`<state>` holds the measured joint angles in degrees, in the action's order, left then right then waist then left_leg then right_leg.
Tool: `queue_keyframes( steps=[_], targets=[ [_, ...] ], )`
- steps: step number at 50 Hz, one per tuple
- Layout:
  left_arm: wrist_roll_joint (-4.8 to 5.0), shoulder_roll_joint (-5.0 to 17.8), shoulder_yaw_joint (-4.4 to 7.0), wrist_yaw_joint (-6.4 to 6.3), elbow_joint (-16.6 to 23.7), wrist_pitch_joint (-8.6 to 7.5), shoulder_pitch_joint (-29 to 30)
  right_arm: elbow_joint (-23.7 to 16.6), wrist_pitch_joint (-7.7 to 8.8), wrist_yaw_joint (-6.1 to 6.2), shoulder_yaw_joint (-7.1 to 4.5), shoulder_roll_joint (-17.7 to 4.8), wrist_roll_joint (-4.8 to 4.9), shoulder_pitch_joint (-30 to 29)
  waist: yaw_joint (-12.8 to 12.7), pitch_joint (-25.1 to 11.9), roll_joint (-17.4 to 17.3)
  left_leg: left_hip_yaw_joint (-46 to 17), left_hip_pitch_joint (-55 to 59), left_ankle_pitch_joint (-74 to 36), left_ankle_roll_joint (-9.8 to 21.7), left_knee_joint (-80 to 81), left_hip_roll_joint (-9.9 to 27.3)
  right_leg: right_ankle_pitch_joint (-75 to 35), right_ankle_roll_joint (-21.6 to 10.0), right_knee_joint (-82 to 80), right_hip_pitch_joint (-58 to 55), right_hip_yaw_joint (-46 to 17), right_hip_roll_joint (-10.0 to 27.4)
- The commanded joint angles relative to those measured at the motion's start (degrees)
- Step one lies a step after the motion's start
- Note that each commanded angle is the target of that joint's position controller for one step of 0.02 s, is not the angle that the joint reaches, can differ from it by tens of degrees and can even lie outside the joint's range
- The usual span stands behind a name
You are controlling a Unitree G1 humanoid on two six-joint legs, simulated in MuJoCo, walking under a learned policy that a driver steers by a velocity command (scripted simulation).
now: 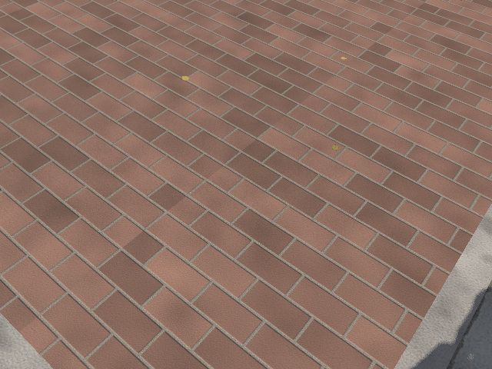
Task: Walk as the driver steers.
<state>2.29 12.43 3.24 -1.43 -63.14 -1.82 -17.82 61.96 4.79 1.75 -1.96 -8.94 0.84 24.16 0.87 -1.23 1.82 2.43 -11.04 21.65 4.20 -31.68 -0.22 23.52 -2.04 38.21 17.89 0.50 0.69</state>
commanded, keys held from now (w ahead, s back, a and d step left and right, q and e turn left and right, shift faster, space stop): w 1.00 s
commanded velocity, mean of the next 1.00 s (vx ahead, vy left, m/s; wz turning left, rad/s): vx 0.46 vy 0.00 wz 0.00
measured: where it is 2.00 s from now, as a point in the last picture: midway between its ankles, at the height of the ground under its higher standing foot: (242, 203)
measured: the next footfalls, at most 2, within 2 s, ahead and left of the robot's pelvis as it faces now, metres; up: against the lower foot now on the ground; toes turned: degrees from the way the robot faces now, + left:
right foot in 0.38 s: +0.36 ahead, -0.13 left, +0.00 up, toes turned -3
left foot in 0.94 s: +0.68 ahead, +0.11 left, +0.00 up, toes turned +3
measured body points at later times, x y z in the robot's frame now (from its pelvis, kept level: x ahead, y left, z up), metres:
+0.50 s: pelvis +0.24 -0.05 +0.00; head +0.28 -0.05 +0.45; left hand +0.39 +0.20 -0.12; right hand +0.21 -0.30 -0.15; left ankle +0.08 +0.10 -0.62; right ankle +0.32 -0.13 -0.73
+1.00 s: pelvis +0.54 +0.01 -0.01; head +0.58 +0.02 +0.44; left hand +0.50 +0.27 -0.16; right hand +0.73 -0.23 -0.11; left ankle +0.64 +0.10 -0.73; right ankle +0.35 -0.13 -0.67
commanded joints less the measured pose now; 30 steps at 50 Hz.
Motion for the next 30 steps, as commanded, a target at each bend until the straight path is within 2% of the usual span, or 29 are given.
queue_keyframes(
  steps=[1, 2, 3, 4, 5, 6, 8, 10, 12, 15, 16, 17, 18, 19, 20, 21, 22, 23, 24, 25, 26, 27, 28, 30],
  targets=[
    [0.49, 4.1, 0.10, 0.48, 9.9, -3.60, 16.5, 2.2, 1.41, -0.33, -2.61, -11.5, -1.14, 16.7, 6.4, 11.3, -14.2, -40.3, 16.0, 15.8, 12.5, 24.9, 23.6, 4.3, -1.3, 21.2, 36.5, -2.1, 1.1],
    [0.54, 4.2, 0.11, 0.99, 8.6, -4.10, 12.7, 0.9, 2.06, -0.55, -1.89, -8.8, -1.00, 13.3, 3.5, 11.5, -9.7, -35.1, 17.1, 10.5, 10.9, 23.8, 21.8, -0.6, -2.1, 25.4, 38.7, -3.3, 2.7],
    [0.09, 4.3, 0.25, 1.35, 7.4, -4.45, 10.3, 0.0, 2.25, -1.08, -1.56, -7.8, -0.44, 10.8, 2.2, 9.9, -7.7, -29.4, 18.0, 4.4, 9.0, 23.4, 19.2, -4.2, -2.6, 26.8, 38.5, -2.9, 3.6],
    [-0.40, 4.8, 0.50, 1.58, 7.3, -4.77, 10.5, -0.6, 2.00, -1.41, -1.31, -7.5, -0.15, 9.2, 1.5, 9.6, -6.4, -25.0, 18.1, -1.9, 7.5, 23.7, 18.0, -7.3, -2.6, 25.7, 38.4, -2.8, 4.7],
    [-0.80, 5.0, 0.71, 1.84, 7.6, -4.88, 11.8, -0.9, 1.57, -1.45, -0.78, -6.0, -0.37, 8.9, 1.5, 9.2, -6.1, -20.0, 17.3, -8.7, 6.2, 24.2, 16.2, -9.9, -2.2, 23.1, 36.4, -2.2, 5.6],
    [-0.87, 4.1, 0.56, 2.15, 7.9, -4.81, 12.9, -0.9, 1.12, -1.36, -0.48, -5.1, -0.72, 9.5, 1.8, 8.7, -6.9, -16.1, 16.4, -14.3, 5.4, 24.4, 14.4, -12.1, -1.6, 20.6, 34.4, -0.7, 5.4],
    [-0.91, 2.0, -0.18, 2.63, 9.6, -4.48, 17.1, -1.3, 0.49, -0.88, -0.39, -5.8, -1.18, 10.4, 2.6, 8.8, -7.2, -11.0, 13.8, -20.4, 5.0, 24.5, 12.1, -16.3, -0.5, 13.5, 30.9, 1.4, 4.3],
    [-0.72, 0.6, -1.10, 3.03, 12.0, -4.33, 22.9, -2.1, 0.36, -0.39, -0.68, -7.9, -1.18, 10.5, 3.8, 10.0, -7.2, -8.2, 8.8, -21.4, 4.9, 25.8, 10.8, -20.8, 0.1, 4.5, 24.7, 3.4, 2.4],
    [-0.41, 1.2, -1.42, 3.46, 13.6, -4.19, 26.2, -2.0, 0.55, -0.20, -1.19, -9.9, -0.76, 11.4, 4.1, 10.7, -8.5, -7.4, 7.0, -21.5, 5.5, 27.1, 11.6, -22.6, 0.0, -0.6, 19.8, 4.7, 1.1],
    [-0.11, 3.8, -1.14, 4.00, 15.7, -4.24, 27.9, -1.7, 0.70, -0.26, -1.83, -10.7, 0.11, 10.7, 2.6, 11.0, -9.5, -6.5, 11.8, -27.9, 4.7, 25.2, 14.2, -22.1, -2.1, -5.8, 17.4, 3.6, 1.0],
    [-0.20, 5.1, -0.63, 4.11, 15.8, -4.42, 26.5, -1.8, 0.59, -0.29, -2.08, -11.2, 0.08, 9.8, 1.0, 9.4, -9.9, -5.7, 13.9, -36.4, 3.9, 22.3, 14.7, -21.3, -3.1, -6.9, 14.6, 3.7, 0.1],
    [-0.31, 6.7, 0.15, 4.06, 15.4, -4.55, 23.4, -2.0, 0.37, -0.29, -2.39, -11.9, -0.04, 8.9, -1.2, 6.3, -11.0, -4.9, 15.6, -48.5, 3.2, 17.7, 15.0, -20.2, -4.2, -6.8, 9.4, 4.6, -1.5],
    [-0.18, 8.7, 1.37, 3.80, 13.5, -4.54, 16.0, -2.4, -0.04, -0.27, -2.51, -12.1, -0.29, 7.6, -5.2, 1.3, -11.8, -3.2, 15.3, -59.0, 2.1, 9.1, 14.0, -19.9, -5.5, -6.6, 0.0, 5.7, -3.4],
    [0.07, 11.2, 2.79, 3.31, 10.4, -4.20, 5.8, -3.1, -0.24, -0.39, -2.39, -12.0, -0.57, 6.3, -9.9, -4.7, -11.5, -2.0, 9.7, -60.6, 0.5, -2.5, 11.9, -20.7, -7.2, -6.7, -14.1, 4.7, -2.9],
    [-0.75, 15.9, 4.06, 2.51, 8.3, -3.64, -5.2, -4.9, -0.09, -0.69, -1.51, -10.0, -1.62, 5.7, -13.0, -13.1, -3.6, -0.6, -5.1, -39.1, -1.3, -22.2, 8.0, -16.2, -10.8, -6.3, -32.8, -10.7, 9.9],
    [-2.14, 17.5, 3.82, 3.08, 7.3, -3.56, -7.6, -4.9, 1.24, -1.43, 0.89, 0.0, -0.49, 13.2, -7.1, -23.0, 13.3, -5.9, -22.5, 8.7, -4.0, -41.7, -3.2, -1.8, -19.8, -17.5, -45.4, -41.4, 23.2],
    [-1.76, 12.4, 2.48, 3.34, 7.3, -3.83, -4.1, -5.0, 2.79, -1.65, -0.43, -5.4, 1.27, 8.2, -8.3, -17.5, 9.3, -11.9, -28.2, 9.0, -2.3, -49.2, -0.7, 1.0, -17.3, -22.9, -40.1, -43.8, 20.8],
    [-1.33, 9.4, 1.59, 3.34, 8.3, -4.12, 1.8, -7.1, 3.43, -1.64, -1.33, -8.5, 2.50, 2.1, -6.6, -7.9, 6.5, -9.3, -31.9, 4.3, -1.2, -49.9, 2.2, -4.1, -14.7, -23.3, -30.9, -33.4, 19.2],
    [-1.46, 7.7, 0.95, 3.57, 9.6, -4.55, 6.9, -7.7, 3.58, -1.07, -1.55, -9.2, 2.09, -1.1, -4.4, -4.1, -0.1, -8.0, -28.6, -1.4, -0.8, -47.3, 5.5, -12.2, -13.0, -24.5, -20.9, -25.5, 17.3],
    [-2.16, 6.1, 0.54, 3.93, 9.8, -4.90, 9.4, -7.9, 3.14, -0.51, -2.30, -9.2, 1.17, -2.2, -2.3, -1.8, -1.6, -7.3, -25.2, -4.5, -0.6, -44.4, 7.3, -17.0, -11.9, -25.8, -13.3, -19.9, 15.0],
    [-2.72, 4.8, 0.07, 4.04, 9.2, -5.08, 9.9, -7.7, 2.20, -0.39, -2.50, -8.0, 0.86, -0.5, -0.2, -1.4, -0.2, -7.8, -21.7, -6.2, -0.3, -42.4, 8.8, -17.7, -11.4, -27.5, -9.1, -15.8, 13.0],
    [-2.67, 4.4, -0.05, 4.00, 8.6, -5.16, 9.2, -7.6, 1.37, -0.27, -2.52, -6.6, 0.88, 0.4, 0.6, -0.6, 1.2, -7.5, -20.2, -6.6, -0.2, -40.6, 9.2, -17.5, -11.6, -29.1, -6.7, -13.9, 12.1],
    [-2.45, 4.8, -0.06, 3.73, 7.9, -5.27, 8.2, -7.9, 0.76, -0.19, -2.57, -6.0, 0.87, 0.1, 1.1, 0.7, 1.7, -7.0, -20.3, -6.5, -0.4, -38.6, 9.7, -17.7, -11.9, -30.5, -4.8, -12.2, 11.6],
    [-2.42, 6.6, 0.08, 2.89, 7.0, -5.40, 6.3, -9.9, 0.17, -0.07, -2.93, -7.0, 0.38, -4.3, 1.2, 3.5, 1.7, -6.3, -24.0, -9.8, -1.6, -33.8, 10.4, -18.5, -12.5, -32.6, -3.1, -10.1, 11.4]
  ],
)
